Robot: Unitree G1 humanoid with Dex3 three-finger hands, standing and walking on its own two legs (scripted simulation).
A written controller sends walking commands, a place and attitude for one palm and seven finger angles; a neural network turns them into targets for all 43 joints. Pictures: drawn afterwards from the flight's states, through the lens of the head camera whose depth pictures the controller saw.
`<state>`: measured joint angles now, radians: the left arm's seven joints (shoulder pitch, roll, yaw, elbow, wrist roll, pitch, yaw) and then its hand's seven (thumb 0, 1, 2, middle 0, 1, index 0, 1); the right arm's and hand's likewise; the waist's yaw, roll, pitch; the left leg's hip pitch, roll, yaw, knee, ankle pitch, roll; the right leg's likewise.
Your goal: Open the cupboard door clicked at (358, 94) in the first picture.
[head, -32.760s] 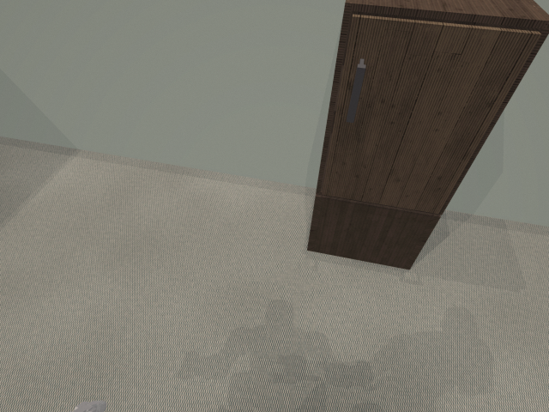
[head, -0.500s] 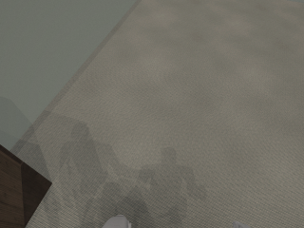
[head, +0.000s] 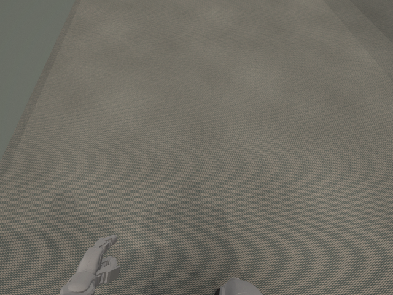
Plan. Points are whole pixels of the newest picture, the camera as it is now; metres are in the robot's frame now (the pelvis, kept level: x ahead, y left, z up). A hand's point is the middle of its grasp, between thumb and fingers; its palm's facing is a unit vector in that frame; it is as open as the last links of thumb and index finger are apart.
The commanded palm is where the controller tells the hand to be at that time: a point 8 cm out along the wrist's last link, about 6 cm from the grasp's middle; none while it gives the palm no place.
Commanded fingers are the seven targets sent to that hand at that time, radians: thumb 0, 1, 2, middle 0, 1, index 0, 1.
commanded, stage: walk to a spot facing it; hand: left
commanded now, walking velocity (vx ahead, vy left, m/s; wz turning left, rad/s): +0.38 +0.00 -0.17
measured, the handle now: out of the picture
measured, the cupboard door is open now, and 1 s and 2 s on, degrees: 42 42 42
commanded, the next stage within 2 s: turn to face it in 0.82 s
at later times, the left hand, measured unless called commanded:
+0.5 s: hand (117, 241) +0.26 +0.21 -0.17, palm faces -0.04 -0.99 -0.16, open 7.3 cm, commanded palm none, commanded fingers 0.00 0.90 0.90 -0.20 -0.30 -0.20 -0.30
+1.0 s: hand (164, 134) +0.59 +0.10 -0.15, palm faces -0.17 -0.96 -0.22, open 7.1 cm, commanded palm none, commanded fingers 0.00 0.90 0.90 -0.20 -0.30 -0.20 -0.30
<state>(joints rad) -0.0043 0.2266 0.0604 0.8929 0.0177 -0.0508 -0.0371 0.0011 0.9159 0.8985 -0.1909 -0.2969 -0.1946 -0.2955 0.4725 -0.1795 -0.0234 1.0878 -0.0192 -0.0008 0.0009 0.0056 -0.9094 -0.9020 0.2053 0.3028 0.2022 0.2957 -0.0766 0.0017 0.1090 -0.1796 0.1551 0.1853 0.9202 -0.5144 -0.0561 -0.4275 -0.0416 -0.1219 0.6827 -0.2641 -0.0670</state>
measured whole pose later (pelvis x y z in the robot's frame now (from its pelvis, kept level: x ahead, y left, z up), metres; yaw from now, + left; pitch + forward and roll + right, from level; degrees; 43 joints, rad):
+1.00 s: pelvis +0.48 -0.07 +0.02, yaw -10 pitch +0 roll +0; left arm 0.19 0.18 0.06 1.04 0.01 -0.07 0.02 -0.01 0.96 0.90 -0.20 -0.30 -0.20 -0.30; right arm 0.32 -0.15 -0.04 1.10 -0.02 0.00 0.00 0.01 -0.91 -0.90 0.20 0.30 0.20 0.30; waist -0.05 -0.01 0.05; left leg -0.47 0.12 0.08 1.02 -0.35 -0.03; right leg -0.22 -0.03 -0.15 0.47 -0.26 -0.04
